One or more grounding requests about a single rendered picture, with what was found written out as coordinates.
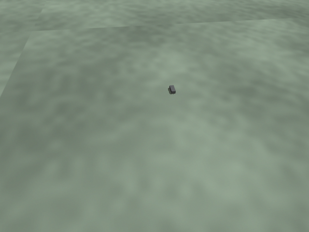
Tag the small box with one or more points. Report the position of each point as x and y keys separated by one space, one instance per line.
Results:
x=172 y=89

